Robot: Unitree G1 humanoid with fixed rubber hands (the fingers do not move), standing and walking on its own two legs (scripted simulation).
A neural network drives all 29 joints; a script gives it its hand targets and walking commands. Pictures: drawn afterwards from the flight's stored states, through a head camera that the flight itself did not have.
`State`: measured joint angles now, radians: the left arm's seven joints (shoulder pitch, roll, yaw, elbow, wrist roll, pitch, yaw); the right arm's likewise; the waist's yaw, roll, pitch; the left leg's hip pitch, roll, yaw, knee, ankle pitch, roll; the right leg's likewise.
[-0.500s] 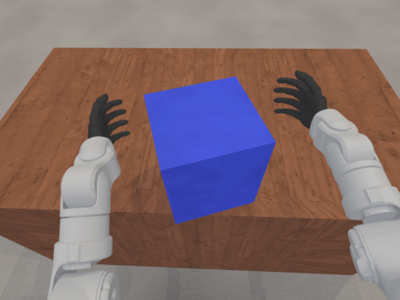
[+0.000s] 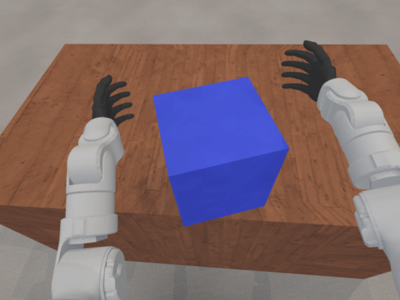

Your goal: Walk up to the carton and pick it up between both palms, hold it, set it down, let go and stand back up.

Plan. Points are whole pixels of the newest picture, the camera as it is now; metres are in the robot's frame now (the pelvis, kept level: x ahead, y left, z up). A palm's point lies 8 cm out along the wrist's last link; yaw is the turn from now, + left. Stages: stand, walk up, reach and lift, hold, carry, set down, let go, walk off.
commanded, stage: reach and lift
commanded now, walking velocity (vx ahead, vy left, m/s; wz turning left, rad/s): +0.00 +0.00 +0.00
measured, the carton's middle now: (214, 156) +0.41 +0.06 +0.00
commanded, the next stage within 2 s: none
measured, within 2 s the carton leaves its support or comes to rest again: neither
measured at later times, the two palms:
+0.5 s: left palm (128, 157) +0.35 +0.22 +0.06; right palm (288, 129) +0.45 -0.09 +0.07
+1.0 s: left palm (133, 162) +0.35 +0.22 +0.04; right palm (287, 124) +0.48 -0.10 +0.06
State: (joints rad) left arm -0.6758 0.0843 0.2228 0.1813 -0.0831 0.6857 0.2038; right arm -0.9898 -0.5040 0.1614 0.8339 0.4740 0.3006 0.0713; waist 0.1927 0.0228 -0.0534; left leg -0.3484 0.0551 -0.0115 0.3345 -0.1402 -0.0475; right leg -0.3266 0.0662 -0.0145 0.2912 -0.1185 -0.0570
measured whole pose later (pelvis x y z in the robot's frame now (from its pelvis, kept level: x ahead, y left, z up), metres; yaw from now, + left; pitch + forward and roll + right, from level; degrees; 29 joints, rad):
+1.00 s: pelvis +0.00 -0.01 -0.01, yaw +1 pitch +16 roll -1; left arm -0.61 -0.05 0.28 0.77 0.04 -0.07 0.18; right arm -0.94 -0.28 0.07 1.25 0.25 -0.17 0.05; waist 0.21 -0.01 -0.15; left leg -0.53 0.07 -0.01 0.39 -0.15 -0.06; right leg -0.50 0.08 -0.03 0.35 -0.13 -0.07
